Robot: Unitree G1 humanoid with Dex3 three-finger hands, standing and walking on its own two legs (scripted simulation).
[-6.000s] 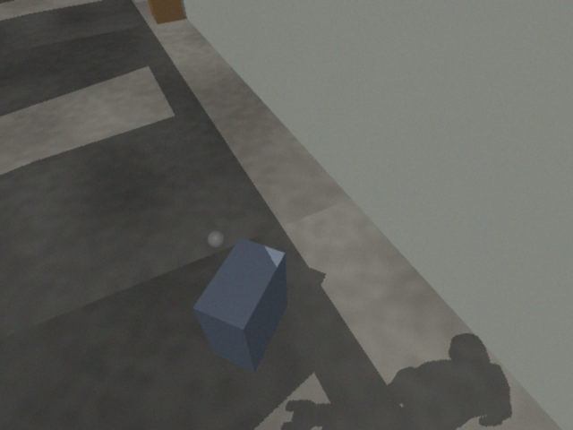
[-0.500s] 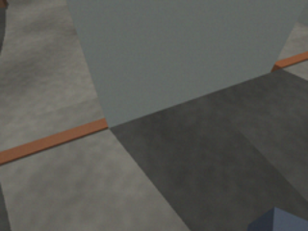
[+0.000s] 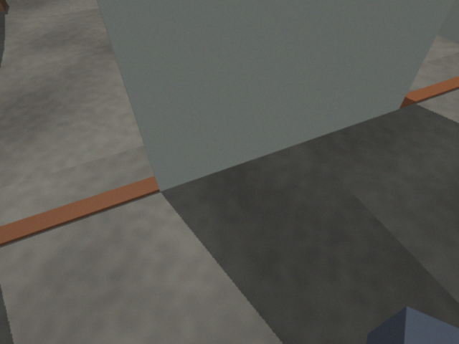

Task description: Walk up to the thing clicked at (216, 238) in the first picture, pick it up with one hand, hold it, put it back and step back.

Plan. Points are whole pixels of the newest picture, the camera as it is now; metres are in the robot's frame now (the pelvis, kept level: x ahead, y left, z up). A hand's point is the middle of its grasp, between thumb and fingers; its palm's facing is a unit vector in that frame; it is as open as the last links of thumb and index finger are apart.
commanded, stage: stand
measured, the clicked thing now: out of the picture +0.32 -1.01 -0.74
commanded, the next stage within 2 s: walk up in 0.58 s
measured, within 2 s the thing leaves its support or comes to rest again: neither
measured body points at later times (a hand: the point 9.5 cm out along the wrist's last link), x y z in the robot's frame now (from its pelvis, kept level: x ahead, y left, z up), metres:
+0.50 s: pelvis +0.01 +0.00 +0.00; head +0.02 +0.00 +0.45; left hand +0.08 +0.30 -0.13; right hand +0.08 -0.30 -0.14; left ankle +0.00 +0.15 -0.75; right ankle -0.01 -0.12 -0.75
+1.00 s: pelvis +0.10 +0.05 +0.00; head +0.12 +0.07 +0.44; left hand +0.16 +0.37 -0.14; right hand +0.10 -0.28 -0.10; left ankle +0.09 +0.15 -0.75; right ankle +0.06 -0.09 -0.69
